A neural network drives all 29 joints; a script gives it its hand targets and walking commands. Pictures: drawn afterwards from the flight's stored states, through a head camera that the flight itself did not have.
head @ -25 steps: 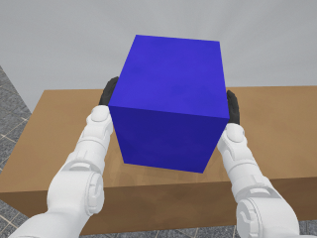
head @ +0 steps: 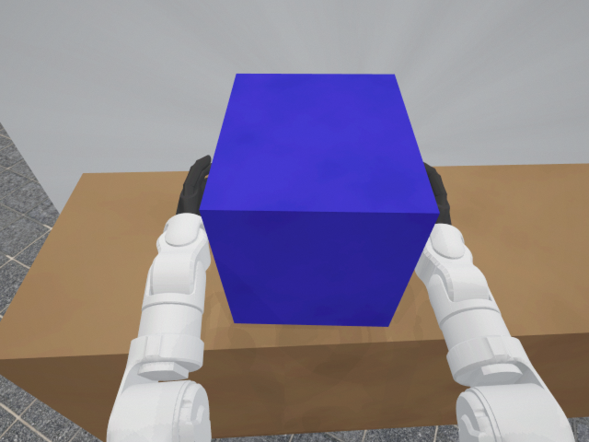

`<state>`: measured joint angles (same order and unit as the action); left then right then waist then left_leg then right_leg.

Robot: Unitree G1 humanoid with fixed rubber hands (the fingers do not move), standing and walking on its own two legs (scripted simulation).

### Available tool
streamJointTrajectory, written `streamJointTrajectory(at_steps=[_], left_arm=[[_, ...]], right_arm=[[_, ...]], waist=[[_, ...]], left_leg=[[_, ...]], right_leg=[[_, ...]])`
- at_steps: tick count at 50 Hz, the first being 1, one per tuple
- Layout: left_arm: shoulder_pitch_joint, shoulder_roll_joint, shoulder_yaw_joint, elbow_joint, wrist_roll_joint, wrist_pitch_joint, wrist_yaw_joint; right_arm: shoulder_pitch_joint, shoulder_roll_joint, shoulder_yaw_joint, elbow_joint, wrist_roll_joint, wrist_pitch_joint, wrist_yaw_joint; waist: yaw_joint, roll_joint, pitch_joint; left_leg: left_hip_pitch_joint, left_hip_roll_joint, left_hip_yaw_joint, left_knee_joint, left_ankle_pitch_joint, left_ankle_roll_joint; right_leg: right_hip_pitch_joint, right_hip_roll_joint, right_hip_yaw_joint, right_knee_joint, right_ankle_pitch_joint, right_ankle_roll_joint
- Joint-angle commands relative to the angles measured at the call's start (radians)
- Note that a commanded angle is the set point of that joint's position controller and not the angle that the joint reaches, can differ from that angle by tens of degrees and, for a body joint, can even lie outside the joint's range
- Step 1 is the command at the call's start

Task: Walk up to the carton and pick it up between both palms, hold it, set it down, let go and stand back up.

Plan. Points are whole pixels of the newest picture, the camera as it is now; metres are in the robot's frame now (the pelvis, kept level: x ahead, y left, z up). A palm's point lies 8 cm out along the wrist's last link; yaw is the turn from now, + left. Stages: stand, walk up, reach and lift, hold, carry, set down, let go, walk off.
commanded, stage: reach and lift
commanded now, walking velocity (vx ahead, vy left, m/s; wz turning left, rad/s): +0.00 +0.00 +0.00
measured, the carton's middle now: (312, 201) +0.42 -0.01 +0.11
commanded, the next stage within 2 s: hold in 1.08 s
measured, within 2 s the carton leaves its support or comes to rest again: neither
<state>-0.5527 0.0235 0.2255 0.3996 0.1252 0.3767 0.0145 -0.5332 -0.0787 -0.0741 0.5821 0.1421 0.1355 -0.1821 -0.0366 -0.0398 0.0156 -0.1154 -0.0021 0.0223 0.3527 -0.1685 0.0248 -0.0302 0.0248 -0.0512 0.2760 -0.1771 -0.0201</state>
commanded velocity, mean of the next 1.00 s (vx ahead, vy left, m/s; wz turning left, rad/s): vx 0.00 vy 0.00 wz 0.00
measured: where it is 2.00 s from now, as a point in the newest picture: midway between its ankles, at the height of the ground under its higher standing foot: outside the picture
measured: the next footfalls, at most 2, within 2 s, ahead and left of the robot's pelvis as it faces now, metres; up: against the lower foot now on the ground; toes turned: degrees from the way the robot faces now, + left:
none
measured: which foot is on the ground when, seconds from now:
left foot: down 0.00-1.00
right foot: down 0.00-1.00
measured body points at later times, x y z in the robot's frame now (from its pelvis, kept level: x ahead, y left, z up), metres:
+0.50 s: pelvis -0.03 -0.01 +0.00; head -0.05 +0.02 +0.45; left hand +0.35 +0.18 +0.16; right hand +0.35 -0.16 +0.14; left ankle +0.02 +0.10 -0.75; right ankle -0.01 -0.11 -0.75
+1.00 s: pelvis +0.01 +0.01 +0.00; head -0.03 +0.04 +0.45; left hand +0.37 +0.17 +0.16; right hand +0.37 -0.16 +0.16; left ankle +0.02 +0.10 -0.75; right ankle -0.01 -0.10 -0.75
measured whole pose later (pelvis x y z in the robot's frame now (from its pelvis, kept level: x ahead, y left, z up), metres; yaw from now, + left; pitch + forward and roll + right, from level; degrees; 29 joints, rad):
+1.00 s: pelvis +0.01 +0.01 +0.00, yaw +1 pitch -7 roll -1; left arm -0.47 -0.02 0.23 0.01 0.22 0.69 0.00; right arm -0.55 -0.10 -0.02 0.42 0.20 0.32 -0.16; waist -0.08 -0.06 0.04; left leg -0.04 -0.01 0.01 0.37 -0.20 0.03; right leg 0.05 0.02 -0.06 0.28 -0.20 -0.01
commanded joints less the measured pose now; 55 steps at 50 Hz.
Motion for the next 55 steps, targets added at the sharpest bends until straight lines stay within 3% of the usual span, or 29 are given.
streamJointTrajectory(at_steps=[1, 3, 6, 7, 9, 11, 13, 16, 17, 19, 20, 21, 24, 26, 27, 28, 30, 34, 37, 38, 40, 41, 47, 48, 50, 52, 53, 54, 55], left_arm=[[-0.632, -0.547, -0.456, -0.283, -0.072, 0.012, -0.147], [-0.615, -0.528, -0.477, -0.329, -0.071, 0.037, -0.156], [-0.589, -0.499, -0.483, -0.42, -0.05, 0.065, -0.164], [-0.586, -0.507, -0.489, -0.419, -0.047, 0.082, -0.172], [-0.596, -0.484, -0.481, -0.433, -0.042, 0.103, -0.178], [-0.574, -0.482, -0.459, -0.381, -0.018, 0.131, -0.191], [-0.573, -0.436, -0.402, -0.341, 0.004, 0.144, -0.207], [-0.585, -0.482, -0.426, -0.31, 0.002, 0.171, -0.21], [-0.649, -0.49, -0.422, -0.331, -0.012, 0.162, -0.207], [-0.733, -0.536, -0.489, -0.417, -0.063, 0.141, -0.185], [-0.739, -0.557, -0.507, -0.384, -0.08, 0.142, -0.172], [-0.747, -0.553, -0.488, -0.351, -0.075, 0.14, -0.165], [-0.697, -0.55, -0.498, -0.322, -0.073, 0.15, -0.149], [-0.705, -0.512, -0.413, -0.235, -0.017, 0.174, -0.154], [-0.709, -0.507, -0.392, -0.204, -0.005, 0.183, -0.159], [-0.696, -0.503, -0.367, -0.185, 0.018, 0.191, -0.16], [-0.706, -0.494, -0.322, -0.128, 0.046, 0.212, -0.174], [-0.707, -0.561, -0.424, -0.249, -0.029, 0.204, -0.152], [-0.658, -0.595, -0.511, -0.359, -0.066, 0.198, -0.124], [-0.617, -0.59, -0.526, -0.422, -0.071, 0.196, -0.117], [-0.569, -0.589, -0.542, -0.492, -0.065, 0.209, -0.11], [-0.57, -0.562, -0.539, -0.516, -0.055, 0.219, -0.111], [-0.493, -0.464, -0.476, -0.495, -0.024, 0.284, -0.159], [-0.501, -0.483, -0.498, -0.535, -0.037, 0.28, -0.163], [-0.533, -0.483, -0.505, -0.546, -0.041, 0.282, -0.166], [-0.534, -0.498, -0.535, -0.648, -0.063, 0.278, -0.159], [-0.551, -0.512, -0.599, -0.708, -0.098, 0.271, -0.147], [-0.529, -0.513, -0.609, -0.681, -0.101, 0.277, -0.142], [-0.533, -0.525, -0.611, -0.655, -0.108, 0.285, -0.141]], right_arm=[[-0.807, 0.631, 0.457, -0.442, 0.049, -0.025, 0.121], [-0.76, 0.645, 0.458, -0.426, 0.051, -0.002, 0.109], [-0.711, 0.643, 0.48, -0.446, 0.053, 0.022, 0.101], [-0.698, 0.624, 0.456, -0.448, 0.05, 0.027, 0.098], [-0.737, 0.621, 0.462, -0.474, 0.06, 0.031, 0.098], [-0.744, 0.591, 0.429, -0.447, 0.045, 0.042, 0.101], [-0.766, 0.595, 0.411, -0.422, 0.02, 0.056, 0.102], [-0.815, 0.589, 0.388, -0.421, 0.014, 0.055, 0.111], [-0.877, 0.607, 0.388, -0.459, 0.02, 0.047, 0.116], [-0.907, 0.612, 0.377, -0.497, 0.009, 0.03, 0.136], [-0.958, 0.604, 0.376, -0.51, 0.015, 0.017, 0.141], [-0.985, 0.619, 0.378, -0.518, 0.015, 0.012, 0.144], [-0.965, 0.589, 0.386, -0.487, 0.003, 0.017, 0.158], [-0.938, 0.557, 0.314, -0.339, -0.02, 0.039, 0.164], [-0.967, 0.551, 0.303, -0.338, -0.025, 0.036, 0.17], [-0.904, 0.526, 0.265, -0.261, -0.048, 0.051, 0.175], [-0.946, 0.528, 0.238, -0.212, -0.051, 0.051, 0.18], [-1.025, 0.532, 0.294, -0.33, 0.021, 0.014, 0.189], [-0.974, 0.519, 0.347, -0.445, 0.09, 0.004, 0.176], [-0.932, 0.531, 0.39, -0.5, 0.113, 0.006, 0.168], [-0.86, 0.519, 0.436, -0.537, 0.145, 0.035, 0.148], [-0.816, 0.491, 0.425, -0.512, 0.142, 0.054, 0.146], [-0.746, 0.493, 0.442, -0.54, 0.142, 0.129, 0.124], [-0.709, 0.497, 0.451, -0.551, 0.15, 0.138, 0.122], [-0.78, 0.517, 0.475, -0.615, 0.158, 0.139, 0.115], [-0.796, 0.536, 0.504, -0.714, 0.19, 0.136, 0.118], [-0.823, 0.551, 0.543, -0.8, 0.2, 0.13, 0.114], [-0.831, 0.538, 0.538, -0.833, 0.204, 0.134, 0.108], [-0.816, 0.515, 0.514, -0.794, 0.191, 0.146, 0.104]], waist=[[-0.008, -0.019, -0.507], [-0.036, 0.017, -0.501], [-0.024, 0.047, -0.501], [-0.045, 0.067, -0.467], [-0.025, 0.062, -0.463], [-0.032, 0.076, -0.38], [0.001, 0.039, -0.32], [-0.028, 0.047, -0.306], [-0.011, 0.04, -0.366], [-0.04, 0.069, -0.483], [-0.032, 0.093, -0.496], [-0.014, 0.057, -0.521], [-0.005, 0.054, -0.515], [-0.004, 0.048, -0.408], [0.002, 0.023, -0.4], [-0.021, 0.027, -0.334], [-0.023, 0.005, -0.302], [-0.024, 0.066, -0.535], [-0.033, 0.134, -0.631], [-0.019, 0.125, -0.675], [-0.029, 0.139, -0.634], [-0.047, 0.13, -0.559], [-0.048, 0.03, -0.344], [-0.057, 0.046, -0.336], [-0.043, 0.032, -0.369], [-0.025, 0.069, -0.446], [-0.034, 0.087, -0.526], [-0.038, 0.088, -0.532], [-0.06, 0.104, -0.5]], left_leg=[[0.18, -0.041, -0.031, -0.008, 0.291, -0.025], [0.174, -0.049, -0.027, -0.01, 0.273, -0.031], [0.165, -0.055, -0.023, -0.024, 0.268, -0.03], [0.154, -0.056, -0.022, -0.023, 0.235, -0.04], [0.152, -0.051, -0.023, -0.02, 0.237, -0.031], [0.135, -0.052, -0.013, -0.04, 0.172, -0.029], [0.092, -0.047, -0.003, -0.063, 0.086, -0.007], [0.094, -0.043, -0.007, -0.08, 0.055, -0.008], [0.102, -0.037, -0.001, -0.081, 0.043, -0.001], [0.171, -0.018, -0.013, -0.075, 0.079, -0.02], [0.161, -0.023, -0.01, -0.063, 0.078, -0.025], [0.165, -0.016, -0.007, -0.06, 0.073, -0.016], [0.195, -0.004, -0.013, -0.057, 0.093, -0.021], [0.13, -0.008, 0.0, -0.09, -0.047, -0.004], [0.122, -0.003, 0.0, -0.101, -0.076, 0.004], [0.107, -0.001, 0.002, -0.12, -0.114, 0.005], [0.077, 0.0, 0.001, -0.136, -0.152, 0.019], [0.249, -0.001, -0.014, -0.049, 0.171, -0.032], [0.367, 0.004, -0.038, 0.03, 0.439, -0.076], [0.41, 0.005, -0.039, 0.056, 0.548, -0.082], [0.415, -0.001, -0.043, 0.085, 0.653, -0.101], [0.405, 0.003, -0.052, 0.082, 0.638, -0.106], [0.268, -0.02, -0.031, 0.02, 0.463, -0.07], [0.266, -0.022, -0.033, 0.019, 0.47, -0.08], [0.264, -0.03, -0.033, 0.017, 0.477, -0.073], [0.307, -0.027, -0.04, 0.028, 0.546, -0.082], [0.32, -0.032, -0.041, 0.051, 0.589, -0.091], [0.321, -0.037, -0.041, 0.054, 0.556, -0.093], [0.319, -0.034, -0.04, 0.052, 0.544, -0.102]], right_leg=[[0.132, -0.005, 0.03, 0.027, 0.465, 0.077], [0.154, -0.018, 0.035, 0.034, 0.511, 0.083], [0.164, -0.022, 0.028, 0.044, 0.537, 0.087], [0.152, -0.025, 0.028, 0.041, 0.524, 0.089], [0.131, -0.023, 0.022, 0.034, 0.484, 0.085], [0.11, -0.027, 0.018, 0.015, 0.404, 0.082], [0.117, -0.04, 0.028, -0.002, 0.318, 0.085], [0.088, -0.027, 0.002, -0.011, 0.224, 0.072], [0.09, -0.019, 0.003, -0.016, 0.156, 0.07], [0.034, -0.004, -0.021, -0.011, 0.114, 0.056], [0.006, -0.007, -0.015, -0.013, 0.096, 0.054], [0.004, -0.001, -0.015, -0.016, 0.082, 0.056], [-0.017, 0.008, -0.023, -0.018, 0.074, 0.053], [-0.029, -0.005, -0.013, -0.037, -0.044, 0.049], [-0.03, -0.003, -0.024, -0.036, -0.069, 0.047], [-0.041, -0.011, -0.02, -0.045, -0.1, 0.046], [0.0, -0.015, -0.02, -0.045, -0.108, 0.049], [0.013, 0.009, -0.031, -0.017, 0.1, 0.049], [0.002, 0.033, -0.025, -0.01, 0.237, 0.046], [0.026, 0.044, -0.028, 0.006, 0.332, 0.051], [0.057, 0.045, -0.022, 0.017, 0.403, 0.052], [0.04, 0.047, -0.027, 0.013, 0.379, 0.051], [0.106, 0.016, -0.007, 0.002, 0.363, 0.073], [0.106, 0.019, -0.008, 0.008, 0.373, 0.075], [0.098, 0.018, -0.01, 0.009, 0.418, 0.079], [0.093, 0.027, -0.016, 0.024, 0.441, 0.081], [0.095, 0.032, -0.014, 0.031, 0.486, 0.079], [0.078, 0.033, -0.015, 0.027, 0.469, 0.079], [0.058, 0.03, -0.014, 0.02, 0.451, 0.073]])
